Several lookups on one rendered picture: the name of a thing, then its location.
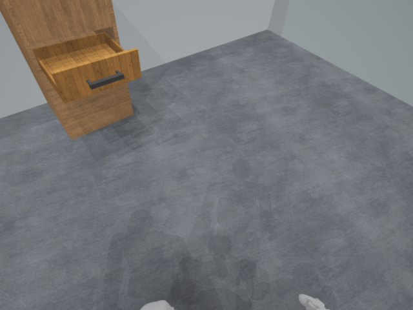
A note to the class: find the robot right hand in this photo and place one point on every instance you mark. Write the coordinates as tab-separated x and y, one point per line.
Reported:
311	303

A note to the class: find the handle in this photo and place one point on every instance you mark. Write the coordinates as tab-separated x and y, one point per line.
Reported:
106	80

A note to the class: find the cabinet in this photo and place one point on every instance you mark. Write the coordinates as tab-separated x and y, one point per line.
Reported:
38	23

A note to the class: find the drawer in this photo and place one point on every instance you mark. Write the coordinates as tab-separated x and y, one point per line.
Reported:
68	64

